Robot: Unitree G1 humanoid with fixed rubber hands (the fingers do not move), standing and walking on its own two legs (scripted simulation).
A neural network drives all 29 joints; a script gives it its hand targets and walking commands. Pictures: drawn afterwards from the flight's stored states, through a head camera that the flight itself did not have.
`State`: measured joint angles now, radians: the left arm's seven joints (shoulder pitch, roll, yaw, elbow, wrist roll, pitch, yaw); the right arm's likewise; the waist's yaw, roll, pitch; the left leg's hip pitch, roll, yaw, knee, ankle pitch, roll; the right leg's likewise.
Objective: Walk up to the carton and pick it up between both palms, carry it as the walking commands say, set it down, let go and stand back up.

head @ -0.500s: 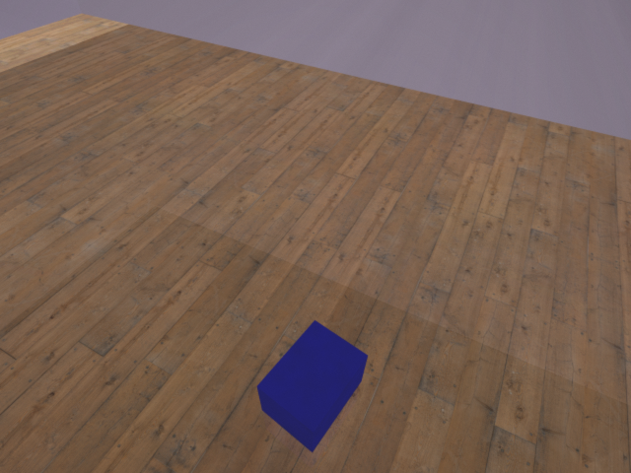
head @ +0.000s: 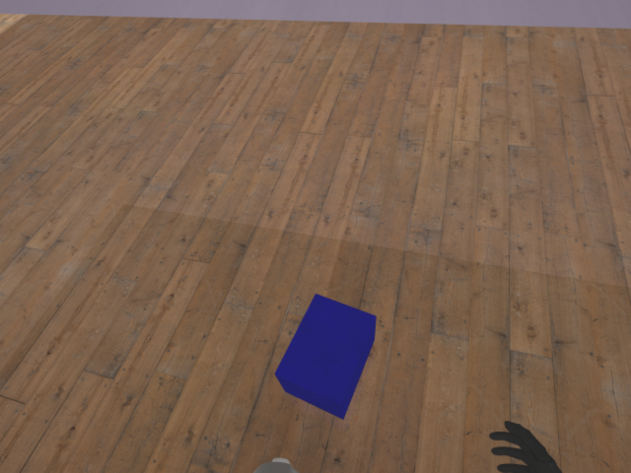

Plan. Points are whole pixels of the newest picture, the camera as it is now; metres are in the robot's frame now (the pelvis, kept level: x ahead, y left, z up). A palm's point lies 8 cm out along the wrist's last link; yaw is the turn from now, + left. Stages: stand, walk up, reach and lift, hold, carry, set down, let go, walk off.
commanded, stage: walk up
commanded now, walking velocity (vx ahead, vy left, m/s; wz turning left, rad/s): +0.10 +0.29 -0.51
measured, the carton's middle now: (329, 355) +0.51 +0.08 -0.69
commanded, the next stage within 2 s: none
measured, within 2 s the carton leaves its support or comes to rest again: neither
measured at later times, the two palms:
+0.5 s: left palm (117, 399) +0.24 +0.36 -0.12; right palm out of the picture +0.01 -0.09 -0.16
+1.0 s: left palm (59, 408) +0.23 +0.47 -0.15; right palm out of the picture +0.07 -0.04 -0.10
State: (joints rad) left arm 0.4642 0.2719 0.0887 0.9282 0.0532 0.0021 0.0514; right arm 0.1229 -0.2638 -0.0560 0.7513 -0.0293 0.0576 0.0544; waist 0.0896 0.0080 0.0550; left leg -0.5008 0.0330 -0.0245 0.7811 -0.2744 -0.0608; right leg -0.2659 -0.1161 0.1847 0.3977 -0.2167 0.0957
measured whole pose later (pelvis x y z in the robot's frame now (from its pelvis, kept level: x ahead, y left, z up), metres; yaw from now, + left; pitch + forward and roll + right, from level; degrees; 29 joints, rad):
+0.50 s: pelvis +0.07 +0.15 -0.01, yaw -12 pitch +1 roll +2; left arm 0.13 0.20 0.02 0.87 0.03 0.03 0.08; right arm 0.36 -0.22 -0.05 0.89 -0.04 0.06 0.00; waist -0.03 0.02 0.04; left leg -0.36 -0.04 0.13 0.91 -0.48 -0.03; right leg -0.29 -0.05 -0.07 0.59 -0.31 -0.04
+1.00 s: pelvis +0.09 +0.24 +0.00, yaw -18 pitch +0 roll -3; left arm 0.24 0.28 0.07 0.91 0.03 0.07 -0.01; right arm 0.24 -0.23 -0.06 0.86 -0.01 0.01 -0.03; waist 0.00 -0.03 0.04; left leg -0.24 0.15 0.08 0.46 -0.21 -0.04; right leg -0.39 0.01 -0.03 0.92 -0.41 0.06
